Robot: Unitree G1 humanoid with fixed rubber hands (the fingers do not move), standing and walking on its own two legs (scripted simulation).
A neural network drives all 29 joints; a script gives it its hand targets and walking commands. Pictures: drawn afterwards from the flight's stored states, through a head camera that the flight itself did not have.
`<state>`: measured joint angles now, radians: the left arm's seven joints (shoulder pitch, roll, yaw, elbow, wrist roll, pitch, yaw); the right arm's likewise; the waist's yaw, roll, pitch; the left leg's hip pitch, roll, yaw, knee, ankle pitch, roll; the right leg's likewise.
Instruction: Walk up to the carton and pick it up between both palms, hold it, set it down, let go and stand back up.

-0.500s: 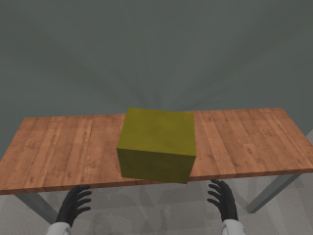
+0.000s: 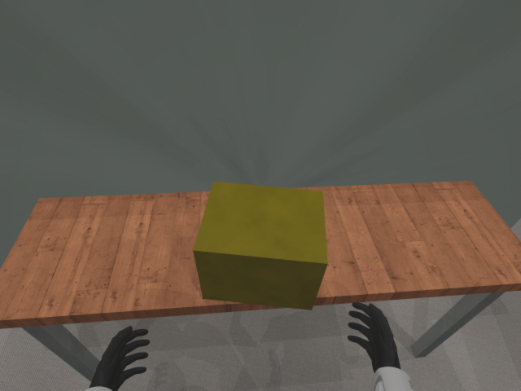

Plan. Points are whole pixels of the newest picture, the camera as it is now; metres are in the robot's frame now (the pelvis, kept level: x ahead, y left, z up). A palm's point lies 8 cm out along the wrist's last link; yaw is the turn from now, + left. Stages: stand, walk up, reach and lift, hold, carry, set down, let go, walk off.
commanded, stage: set down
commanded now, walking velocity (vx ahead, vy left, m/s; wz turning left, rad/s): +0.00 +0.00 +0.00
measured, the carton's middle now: (262, 245) +0.42 -0.04 -0.07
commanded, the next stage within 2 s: let go in 1.10 s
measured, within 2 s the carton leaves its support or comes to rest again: neither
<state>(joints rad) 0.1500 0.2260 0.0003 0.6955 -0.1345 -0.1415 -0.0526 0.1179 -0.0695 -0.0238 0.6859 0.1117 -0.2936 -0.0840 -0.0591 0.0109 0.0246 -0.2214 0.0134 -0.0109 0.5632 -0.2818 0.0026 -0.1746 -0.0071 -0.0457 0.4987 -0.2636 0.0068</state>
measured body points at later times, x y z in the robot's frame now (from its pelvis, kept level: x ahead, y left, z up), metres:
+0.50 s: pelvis +0.00 +0.00 +0.00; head -0.02 +0.00 +0.45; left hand +0.19 +0.22 -0.08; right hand +0.18 -0.21 -0.07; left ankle +0.02 +0.11 -0.73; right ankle +0.01 -0.13 -0.73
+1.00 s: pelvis +0.00 -0.01 +0.00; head -0.02 +0.00 +0.45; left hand +0.18 +0.22 -0.09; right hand +0.18 -0.23 -0.07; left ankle +0.02 +0.11 -0.73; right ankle +0.01 -0.13 -0.73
